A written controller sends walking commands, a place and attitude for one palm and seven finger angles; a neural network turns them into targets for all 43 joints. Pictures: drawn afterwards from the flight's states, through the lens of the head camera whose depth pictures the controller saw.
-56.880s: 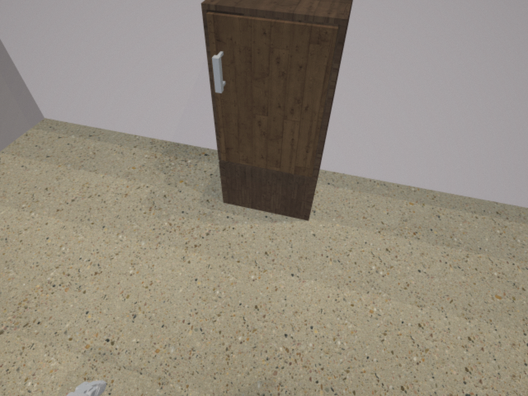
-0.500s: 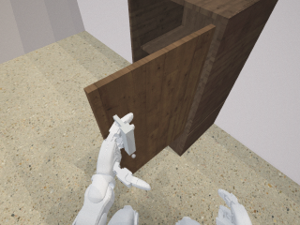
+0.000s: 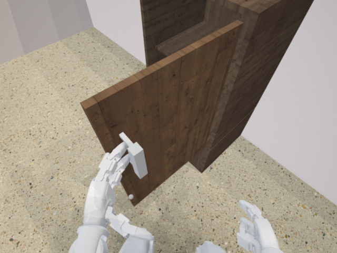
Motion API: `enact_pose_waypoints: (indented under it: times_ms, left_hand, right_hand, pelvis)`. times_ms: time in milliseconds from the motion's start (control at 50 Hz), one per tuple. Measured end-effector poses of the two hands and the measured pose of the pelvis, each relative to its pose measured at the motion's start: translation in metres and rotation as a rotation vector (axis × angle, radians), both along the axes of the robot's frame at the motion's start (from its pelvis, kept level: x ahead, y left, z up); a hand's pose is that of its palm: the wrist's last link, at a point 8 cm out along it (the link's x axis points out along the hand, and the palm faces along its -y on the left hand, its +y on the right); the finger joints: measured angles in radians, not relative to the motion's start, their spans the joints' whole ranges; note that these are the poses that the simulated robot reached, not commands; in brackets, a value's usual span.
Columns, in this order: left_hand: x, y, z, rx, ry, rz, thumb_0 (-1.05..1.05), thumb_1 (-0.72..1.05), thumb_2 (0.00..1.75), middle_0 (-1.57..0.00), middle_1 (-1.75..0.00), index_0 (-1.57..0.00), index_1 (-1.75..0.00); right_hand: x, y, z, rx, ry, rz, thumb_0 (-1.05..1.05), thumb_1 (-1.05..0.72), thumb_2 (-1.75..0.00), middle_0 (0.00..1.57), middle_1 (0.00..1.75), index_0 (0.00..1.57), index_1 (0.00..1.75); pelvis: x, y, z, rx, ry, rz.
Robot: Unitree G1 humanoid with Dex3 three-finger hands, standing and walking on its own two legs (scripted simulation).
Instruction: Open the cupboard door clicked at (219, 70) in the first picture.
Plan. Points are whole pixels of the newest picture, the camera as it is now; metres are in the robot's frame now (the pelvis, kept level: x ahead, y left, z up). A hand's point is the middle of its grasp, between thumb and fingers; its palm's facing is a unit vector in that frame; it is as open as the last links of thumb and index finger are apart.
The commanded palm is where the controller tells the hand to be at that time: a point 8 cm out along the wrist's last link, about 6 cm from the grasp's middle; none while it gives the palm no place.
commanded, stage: slide the hand sideways off the handle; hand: left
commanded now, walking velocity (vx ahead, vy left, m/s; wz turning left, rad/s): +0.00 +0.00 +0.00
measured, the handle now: (133, 155) +0.32 +0.11 +0.05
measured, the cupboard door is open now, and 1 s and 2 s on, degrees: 88 88 88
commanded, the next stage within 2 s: draw the hand back to the body in 0.40 s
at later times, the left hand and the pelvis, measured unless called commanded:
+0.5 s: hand (104, 217) +0.19 +0.14 +0.05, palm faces +0.03 -1.00 -0.04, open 16.3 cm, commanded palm +0.16 +0.20 +0.05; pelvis +0.00 -0.03 -0.02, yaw +1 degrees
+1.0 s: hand (62, 208) +0.18 +0.19 +0.13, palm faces +0.03 -1.00 -0.07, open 16.2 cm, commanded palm +0.15 +0.25 +0.14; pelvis +0.00 +0.00 +0.03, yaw +1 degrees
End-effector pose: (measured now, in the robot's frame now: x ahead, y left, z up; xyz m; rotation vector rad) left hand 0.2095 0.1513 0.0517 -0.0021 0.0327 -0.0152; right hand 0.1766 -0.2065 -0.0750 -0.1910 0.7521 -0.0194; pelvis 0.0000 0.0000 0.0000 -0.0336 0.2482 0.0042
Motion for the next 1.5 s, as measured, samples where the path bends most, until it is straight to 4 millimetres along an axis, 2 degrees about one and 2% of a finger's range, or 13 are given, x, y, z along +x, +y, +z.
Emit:
enact_pose_waypoints:
  times_ms: [140, 280, 420, 580, 740, 900, 1040, 1120, 1240, 1380, 1500]
  left_hand:
    - [-0.021, 0.013, 0.003, 0.026, 0.024, 0.049, -0.01, -0.49, 0.3, -0.18, -0.32, -0.2, -0.32]
    - [-0.036, 0.027, 0.0, 0.053, 0.013, 0.063, -0.01, -0.5, 0.3, -0.16, -0.31, -0.17, -0.3]
    - [-0.043, 0.04, 0.0, 0.057, 0.005, 0.05, -0.01, -0.5, 0.3, -0.15, -0.3, -0.15, -0.3]
    - [-0.039, 0.047, 0.0, 0.036, 0.001, 0.028, -0.01, -0.5, 0.3, -0.15, -0.3, -0.15, -0.3]
    - [-0.041, 0.065, 0.045, 0.07, -0.048, 0.043, -0.02, -0.49, 0.3, -0.15, -0.3, -0.15, -0.3]
    - [-0.047, 0.079, 0.057, 0.054, 0.004, 0.047, -0.01, -0.5, 0.3, -0.15, -0.3, -0.15, -0.3]
    - [-0.047, 0.096, 0.087, 0.121, -0.063, 0.068, -0.01, -0.45, 0.32, -0.15, -0.3, -0.15, -0.3]
    - [-0.046, 0.107, 0.1, 0.252, 0.002, 0.18, -0.01, -0.36, 0.35, -0.15, -0.3, -0.15, -0.3]
    - [-0.047, 0.12, 0.114, 0.349, 0.073, 0.279, -0.01, -0.19, 0.43, -0.16, -0.3, -0.16, -0.3]
    - [-0.037, 0.141, 0.144, 0.415, 0.019, 0.361, -0.01, 0.05, 0.53, -0.17, -0.3, -0.17, -0.3]
    - [-0.026, 0.149, 0.167, 0.435, -0.04, 0.389, 0.0, 0.26, 0.62, -0.18, -0.3, -0.18, -0.3]
  right_hand:
    - [0.005, -0.019, 0.001, -0.014, -0.018, -0.013, 0.02, -0.9, -0.9, 0.2, 0.3, 0.2, 0.3]
    - [0.008, -0.038, -0.006, -0.048, -0.032, -0.023, 0.02, -0.9, -0.9, 0.2, 0.3, 0.2, 0.3]
    - [0.005, -0.048, -0.011, -0.059, -0.039, -0.055, 0.02, -0.91, -0.9, 0.2, 0.3, 0.2, 0.3]
    - [-0.004, -0.046, -0.012, -0.066, -0.045, -0.075, 0.02, -0.91, -0.9, 0.2, 0.3, 0.2, 0.3]
    - [-0.011, -0.03, 0.008, -0.031, -0.06, -0.107, 0.02, -0.9, -0.9, 0.2, 0.3, 0.2, 0.3]
    - [-0.003, -0.015, 0.033, -0.032, -0.118, -0.078, 0.02, -0.9, -0.9, 0.2, 0.3, 0.2, 0.3]
    - [0.008, -0.003, 0.05, -0.034, -0.164, -0.05, 0.02, -0.9, -0.9, 0.2, 0.3, 0.2, 0.3]
    - [0.012, 0.004, 0.06, -0.038, -0.16, -0.061, 0.02, -0.9, -0.9, 0.2, 0.3, 0.2, 0.3]
    - [0.014, 0.013, 0.069, -0.037, -0.141, -0.06, 0.02, -0.9, -0.9, 0.2, 0.3, 0.2, 0.3]
    - [0.016, 0.016, 0.075, -0.047, -0.111, -0.046, 0.02, -0.9, -0.9, 0.2, 0.3, 0.2, 0.3]
    - [0.022, 0.014, 0.081, -0.046, -0.108, -0.044, 0.02, -0.9, -0.9, 0.2, 0.3, 0.2, 0.3]
  pelvis:
    - [0.006, -0.011, -0.001, 0.005, 0.004, 0.006]
    - [0.003, -0.022, -0.009, 0.005, 0.016, 0.013]
    - [-0.001, -0.027, -0.015, 0.001, 0.018, 0.017]
    - [-0.005, -0.024, -0.016, -0.006, 0.015, 0.014]
    - [-0.001, -0.013, 0.004, -0.012, -0.035, 0.014]
    - [0.002, -0.001, 0.019, -0.016, -0.073, 0.018]
    - [0.005, 0.006, 0.028, -0.02, -0.107, 0.019]
    - [0.01, 0.01, 0.039, -0.014, -0.133, 0.008]
    - [0.017, 0.017, 0.054, -0.007, -0.172, 0.0]
    - [0.027, 0.021, 0.068, 0.002, -0.22, -0.004]
    - [0.033, 0.022, 0.076, 0.009, -0.252, -0.014]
